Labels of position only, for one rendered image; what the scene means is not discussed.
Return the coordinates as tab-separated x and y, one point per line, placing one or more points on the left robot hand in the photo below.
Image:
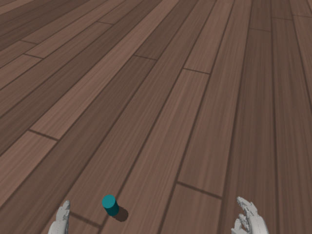
60	226

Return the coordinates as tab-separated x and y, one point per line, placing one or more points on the can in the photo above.
110	205

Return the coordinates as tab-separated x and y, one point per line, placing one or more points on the right robot hand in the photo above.
253	223

